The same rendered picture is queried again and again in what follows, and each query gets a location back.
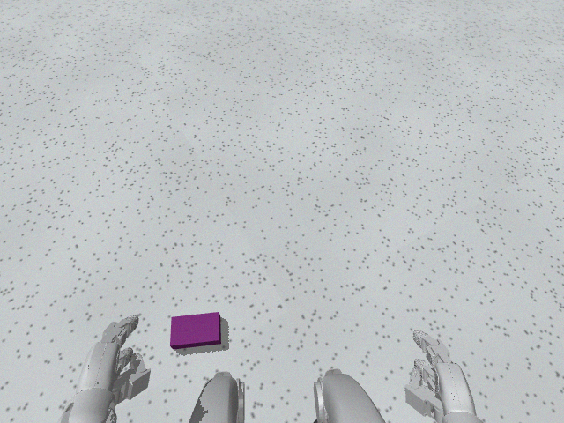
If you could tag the left robot hand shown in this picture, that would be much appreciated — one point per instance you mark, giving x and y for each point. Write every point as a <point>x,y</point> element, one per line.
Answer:
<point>105,362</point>

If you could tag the left robot arm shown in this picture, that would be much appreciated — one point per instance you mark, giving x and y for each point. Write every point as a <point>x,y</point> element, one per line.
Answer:
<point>90,406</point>

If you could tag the right robot hand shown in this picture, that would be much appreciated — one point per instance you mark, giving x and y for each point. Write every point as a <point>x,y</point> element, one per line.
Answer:
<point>447,390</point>

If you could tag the small box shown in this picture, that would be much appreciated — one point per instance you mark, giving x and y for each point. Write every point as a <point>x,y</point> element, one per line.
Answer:
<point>195,330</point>

